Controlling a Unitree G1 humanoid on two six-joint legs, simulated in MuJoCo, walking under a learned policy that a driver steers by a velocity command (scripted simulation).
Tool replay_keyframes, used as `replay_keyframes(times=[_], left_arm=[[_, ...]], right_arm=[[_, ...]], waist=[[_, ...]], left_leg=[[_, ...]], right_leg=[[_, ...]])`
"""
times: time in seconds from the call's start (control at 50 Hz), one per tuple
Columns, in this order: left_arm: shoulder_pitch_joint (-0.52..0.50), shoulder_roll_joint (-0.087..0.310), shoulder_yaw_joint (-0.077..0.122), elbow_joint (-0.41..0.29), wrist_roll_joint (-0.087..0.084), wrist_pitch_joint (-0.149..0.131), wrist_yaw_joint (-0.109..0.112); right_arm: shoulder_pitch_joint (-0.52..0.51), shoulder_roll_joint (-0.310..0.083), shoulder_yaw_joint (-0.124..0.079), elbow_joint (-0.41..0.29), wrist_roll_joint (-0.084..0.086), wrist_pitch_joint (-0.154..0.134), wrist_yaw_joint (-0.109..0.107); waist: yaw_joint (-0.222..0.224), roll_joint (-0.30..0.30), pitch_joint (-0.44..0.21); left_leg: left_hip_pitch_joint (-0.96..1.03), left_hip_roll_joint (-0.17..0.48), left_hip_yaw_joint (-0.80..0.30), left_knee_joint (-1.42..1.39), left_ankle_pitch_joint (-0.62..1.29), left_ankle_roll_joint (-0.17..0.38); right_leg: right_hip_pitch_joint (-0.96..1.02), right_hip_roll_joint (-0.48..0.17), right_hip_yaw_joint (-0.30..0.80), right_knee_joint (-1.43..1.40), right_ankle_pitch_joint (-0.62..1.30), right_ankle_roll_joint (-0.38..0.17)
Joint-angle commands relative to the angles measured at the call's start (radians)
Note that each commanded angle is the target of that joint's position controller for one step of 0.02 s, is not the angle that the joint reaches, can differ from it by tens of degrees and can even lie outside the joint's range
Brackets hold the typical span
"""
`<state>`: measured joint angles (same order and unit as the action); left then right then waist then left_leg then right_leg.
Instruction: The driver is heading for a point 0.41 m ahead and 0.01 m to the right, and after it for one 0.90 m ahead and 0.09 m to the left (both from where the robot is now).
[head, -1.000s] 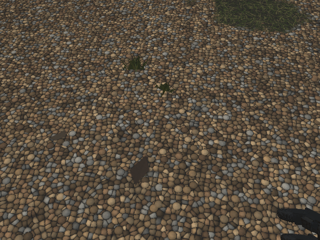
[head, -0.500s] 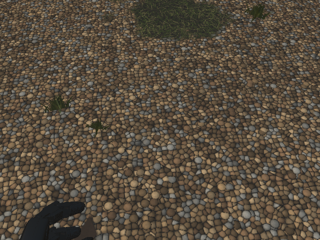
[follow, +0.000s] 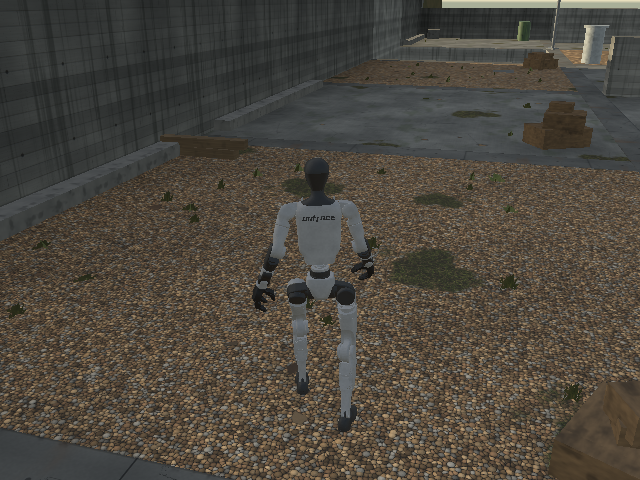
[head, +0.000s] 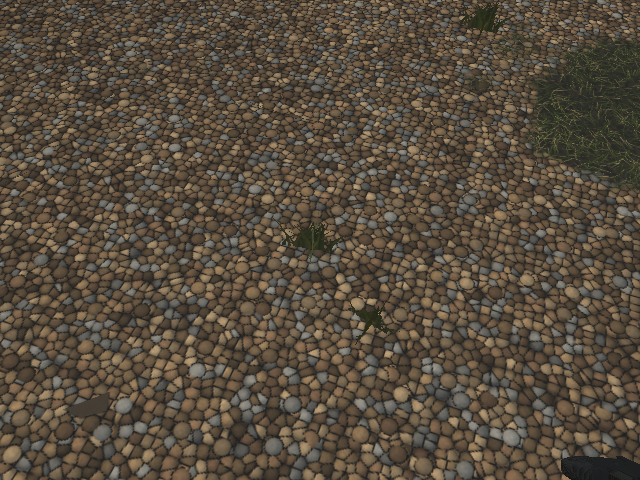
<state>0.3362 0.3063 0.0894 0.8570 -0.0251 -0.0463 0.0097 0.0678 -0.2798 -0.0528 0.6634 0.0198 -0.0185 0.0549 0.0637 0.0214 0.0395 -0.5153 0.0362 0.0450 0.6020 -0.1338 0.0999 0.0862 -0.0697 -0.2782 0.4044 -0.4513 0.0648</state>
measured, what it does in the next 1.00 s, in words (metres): walks ahead: right foot, then left foot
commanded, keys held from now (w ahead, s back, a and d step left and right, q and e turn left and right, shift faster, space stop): w+q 0.16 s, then w+e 0.16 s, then e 0.34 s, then no key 0.02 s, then q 0.32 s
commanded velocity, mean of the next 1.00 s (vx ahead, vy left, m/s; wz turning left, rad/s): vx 0.27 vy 0.00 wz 0.04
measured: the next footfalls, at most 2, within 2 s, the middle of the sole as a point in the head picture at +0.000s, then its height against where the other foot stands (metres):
right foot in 0.50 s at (384, 473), level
left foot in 0.92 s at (263, 466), level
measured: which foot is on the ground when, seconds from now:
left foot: down 0.00-0.52, up 0.54-0.90, down 0.92-1.00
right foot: down 0.00-0.02, up 0.04-0.48, down 0.50-1.00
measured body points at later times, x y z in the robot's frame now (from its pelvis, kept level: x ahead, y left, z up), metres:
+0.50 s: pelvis +0.28 +0.01 +0.01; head +0.30 +0.01 +0.46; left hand +0.45 +0.26 -0.09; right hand +0.36 -0.28 -0.11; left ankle +0.13 +0.09 -0.72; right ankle +0.44 -0.08 -0.71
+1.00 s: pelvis +0.40 +0.02 +0.01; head +0.42 +0.04 +0.46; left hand +0.57 +0.27 -0.10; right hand +0.50 -0.26 -0.09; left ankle +0.43 +0.16 -0.72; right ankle +0.44 -0.08 -0.72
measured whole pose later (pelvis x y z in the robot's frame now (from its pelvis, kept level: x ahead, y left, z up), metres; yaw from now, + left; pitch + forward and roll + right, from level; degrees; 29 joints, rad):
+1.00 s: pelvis +0.40 +0.02 +0.01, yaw +1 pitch +1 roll -1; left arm 0.11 0.25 0.02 0.75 0.03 0.00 0.01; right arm 0.26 -0.27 -0.05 0.76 0.00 0.01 -0.03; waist -0.02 -0.02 0.01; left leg -0.34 0.03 -0.07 0.59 -0.26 -0.03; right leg -0.33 0.05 0.00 0.55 -0.23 -0.03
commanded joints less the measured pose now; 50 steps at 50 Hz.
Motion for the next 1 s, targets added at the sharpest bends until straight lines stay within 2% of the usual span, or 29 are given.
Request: replay_keyframes(times=[0.02,0.04,0.06,0.08,0.1,0.12,0.14,0.2,0.24,0.32,0.4,0.46,0.48,0.5,0.52,0.54,0.56,0.58,0.6,0.62,0.66,0.74,0.8,0.84,0.88,0.92,0.94,0.96,1.0], left_arm=[[0.023,0.061,-0.005,-0.120,0.046,-0.014,0.005],[-0.004,0.046,-0.023,-0.146,0.034,-0.052,-0.005],[-0.134,0.134,-0.001,-0.171,-0.012,-0.075,-0.015],[-0.168,0.126,-0.005,-0.184,-0.019,-0.089,-0.015],[-0.161,0.119,-0.004,-0.168,0.005,-0.093,-0.007],[-0.142,0.128,0.003,-0.158,0.024,-0.086,-0.002],[-0.129,0.128,0.006,-0.154,0.029,-0.074,-0.005],[-0.108,0.084,-0.003,-0.138,0.036,-0.046,-0.009],[-0.169,0.061,-0.015,-0.149,0.032,-0.041,-0.012],[-0.284,0.040,-0.030,-0.167,0.013,-0.047,-0.028],[-0.324,0.047,-0.031,-0.183,0.017,-0.058,-0.054],[-0.257,0.087,-0.015,-0.180,0.022,-0.058,-0.072],[-0.182,0.114,-0.001,-0.164,0.029,-0.058,-0.073],[-0.079,0.147,0.017,-0.138,0.033,-0.059,-0.069],[-0.001,0.226,0.033,-0.144,0.042,-0.056,-0.059],[-0.029,0.257,0.027,-0.168,0.045,-0.049,-0.055],[-0.008,0.181,0.017,-0.181,0.027,-0.034,-0.051],[-0.070,0.155,0.010,-0.200,0.020,-0.022,-0.044],[-0.114,0.133,0.003,-0.207,0.013,-0.007,-0.035],[-0.144,0.126,0.000,-0.217,0.015,0.004,-0.027],[-0.177,0.127,0.001,-0.229,0.032,0.017,-0.019],[-0.194,0.111,-0.004,-0.225,0.040,0.023,-0.004],[-0.201,0.062,-0.028,-0.194,0.051,0.027,-0.006],[-0.205,0.072,-0.031,-0.175,0.060,0.029,-0.013],[-0.221,0.092,-0.029,-0.165,0.052,0.035,-0.013],[-0.175,0.087,-0.032,-0.145,0.043,0.037,-0.005],[-0.125,0.090,-0.028,-0.146,0.052,0.034,0.000],[-0.138,0.068,-0.030,-0.154,0.054,0.033,0.006],[-0.208,0.059,-0.025,-0.169,0.048,0.043,0.018]], right_arm=[[0.363,-0.335,-0.124,0.033,0.014,0.009,-0.035],[0.353,-0.327,-0.108,-0.013,0.010,-0.009,-0.028],[0.336,-0.245,-0.083,-0.006,0.000,-0.027,-0.018],[0.298,-0.215,-0.074,-0.002,-0.002,-0.038,-0.019],[0.229,-0.179,-0.062,-0.010,-0.001,-0.040,-0.021],[0.176,-0.148,-0.052,-0.025,-0.009,-0.041,-0.027],[0.150,-0.138,-0.047,-0.040,-0.018,-0.040,-0.031],[0.158,-0.137,-0.045,-0.027,-0.019,-0.051,-0.046],[0.188,-0.139,-0.042,-0.002,-0.019,-0.056,-0.055],[0.234,-0.154,-0.038,0.038,-0.020,-0.062,-0.059],[0.249,-0.153,-0.035,0.086,-0.030,-0.052,-0.063],[0.215,-0.172,-0.042,0.094,-0.025,-0.035,-0.074],[0.191,-0.179,-0.044,0.088,-0.019,-0.026,-0.082],[0.178,-0.171,-0.041,0.079,-0.018,-0.017,-0.089],[0.231,-0.141,-0.027,0.052,-0.045,-0.017,-0.096],[0.381,-0.044,0.002,0.048,-0.059,-0.027,-0.081],[0.346,-0.134,-0.008,0.065,-0.039,-0.033,-0.067],[0.235,-0.158,-0.017,0.033,-0.010,-0.029,-0.064],[0.177,-0.156,-0.017,0.021,-0.012,-0.020,-0.071],[0.143,-0.159,-0.022,0.011,-0.023,-0.008,-0.079],[0.169,-0.135,-0.022,0.006,-0.027,0.011,-0.088],[0.235,-0.088,-0.008,0.052,-0.031,0.013,-0.097],[0.202,-0.068,-0.001,0.062,-0.023,0.019,-0.091],[0.169,-0.082,-0.006,0.056,-0.018,0.020,-0.088],[0.155,-0.099,-0.013,0.046,-0.019,0.013,-0.086],[0.134,-0.136,-0.020,0.020,-0.034,0.008,-0.085],[0.113,-0.199,-0.033,0.003,-0.034,0.008,-0.089],[0.112,-0.214,-0.046,0.015,-0.021,0.014,-0.087],[0.133,-0.170,-0.043,0.007,-0.022,0.015,-0.082]], waist=[[-0.154,0.214,-0.244],[-0.148,0.205,-0.416],[-0.193,0.082,-0.313],[-0.165,0.064,-0.203],[-0.118,0.007,-0.134],[-0.079,0.026,-0.105],[-0.056,0.046,-0.096],[-0.042,0.036,-0.091],[-0.069,0.043,-0.060],[-0.128,0.052,-0.013],[-0.141,0.033,0.013],[-0.096,0.058,-0.035],[-0.054,0.063,-0.075],[0.000,0.030,-0.132],[0.000,-0.115,-0.254],[-0.092,-0.310,-0.386],[-0.022,-0.177,-0.476],[-0.009,-0.127,-0.351],[-0.019,-0.043,-0.249],[-0.035,-0.029,-0.178],[-0.083,-0.092,-0.128],[-0.089,-0.113,-0.215],[-0.066,-0.130,-0.212],[-0.053,-0.141,-0.155],[-0.064,-0.132,-0.107],[-0.058,-0.083,-0.079],[-0.007,0.022,-0.077],[0.003,0.139,-0.074],[-0.038,0.182,-0.065]], left_leg=[[0.794,0.163,-0.418,-0.073,-0.046,0.211],[0.922,0.304,-0.889,-0.275,-0.276,0.340],[0.862,0.288,-0.790,-0.334,-0.269,0.271],[0.735,0.250,-0.657,-0.328,-0.206,0.234],[0.590,0.205,-0.544,-0.324,-0.099,0.200],[0.478,0.170,-0.465,-0.337,0.000,0.183],[0.410,0.147,-0.434,-0.359,0.052,0.180],[0.339,0.127,-0.316,-0.395,0.221,0.186],[0.336,0.111,-0.247,-0.411,0.258,0.162],[0.352,0.107,-0.170,-0.446,0.138,0.115],[0.442,0.139,-0.111,-0.372,0.349,0.086],[0.532,0.161,-0.093,-0.237,0.573,0.050],[0.547,0.144,-0.080,-0.131,0.685,0.029],[0.523,0.094,-0.042,0.052,0.700,-0.008],[0.331,0.022,-0.008,0.358,0.361,-0.067],[-0.034,-0.163,-0.048,0.715,-0.527,-0.146],[-0.081,-0.124,-0.180,0.801,-0.519,-0.142],[-0.144,-0.081,-0.175,0.795,-0.445,-0.134],[-0.155,-0.046,-0.154,0.742,-0.380,-0.135],[-0.130,-0.022,-0.152,0.677,-0.336,-0.138],[-0.028,-0.015,-0.143,0.530,-0.306,-0.142],[0.091,0.004,-0.105,0.335,-0.214,-0.177],[0.202,0.031,-0.103,0.198,-0.095,-0.176],[0.228,0.028,-0.095,0.121,-0.092,-0.161],[0.251,0.006,-0.065,-0.003,-0.070,-0.134],[0.256,0.041,-0.124,-0.115,0.062,-0.094],[0.251,0.101,-0.212,-0.118,0.203,-0.062],[0.200,0.106,-0.260,-0.152,0.121,-0.023],[0.171,0.145,-0.372,-0.218,0.060,0.022]], right_leg=[[-0.605,-0.028,0.039,0.763,0.239,-0.038],[-0.807,0.109,0.287,0.956,-0.170,-0.024],[-0.910,0.052,0.362,0.980,-0.091,-0.049],[-0.922,0.012,0.352,0.915,-0.001,-0.072],[-0.862,-0.028,0.354,0.830,0.069,-0.071],[-0.781,-0.054,0.360,0.757,0.118,-0.065],[-0.724,-0.061,0.361,0.728,0.149,-0.057],[-0.693,-0.054,0.325,0.617,0.248,-0.017],[-0.716,-0.059,0.317,0.489,0.375,-0.003],[-0.684,-0.036,0.294,0.262,0.606,-0.024],[-0.660,0.006,0.284,0.149,0.618,-0.068],[-0.605,0.056,0.273,0.130,0.475,-0.112],[-0.531,0.088,0.248,0.110,0.449,-0.127],[-0.398,0.110,0.238,0.050,0.541,-0.149],[-0.130,-0.063,0.458,0.102,0.922,-0.228],[0.192,-0.303,0.863,0.108,1.137,-0.445],[0.198,-0.284,0.915,0.039,0.904,-0.446],[0.088,-0.238,0.811,0.006,0.728,-0.404],[-0.051,-0.199,0.744,-0.035,0.603,-0.365],[-0.186,-0.178,0.714,-0.070,0.535,-0.349],[-0.347,-0.110,0.657,-0.116,0.477,-0.323],[-0.383,-0.096,0.523,-0.081,0.666,-0.321],[-0.433,-0.083,0.473,-0.111,0.455,-0.296],[-0.455,-0.089,0.479,-0.124,0.268,-0.287],[-0.445,-0.085,0.483,-0.097,0.164,-0.262],[-0.406,-0.063,0.480,-0.038,0.163,-0.197],[-0.407,0.006,0.423,0.036,0.139,-0.156],[-0.390,0.085,0.308,0.093,0.147,-0.114],[-0.384,0.120,0.254,0.192,0.185,-0.081]])
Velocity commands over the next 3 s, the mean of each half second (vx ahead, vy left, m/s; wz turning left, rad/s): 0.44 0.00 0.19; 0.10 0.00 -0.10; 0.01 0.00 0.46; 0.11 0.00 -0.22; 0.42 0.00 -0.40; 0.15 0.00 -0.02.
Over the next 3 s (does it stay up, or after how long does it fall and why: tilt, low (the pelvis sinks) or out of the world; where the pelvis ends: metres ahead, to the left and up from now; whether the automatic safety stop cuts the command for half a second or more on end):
stays up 0.85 0.03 0.01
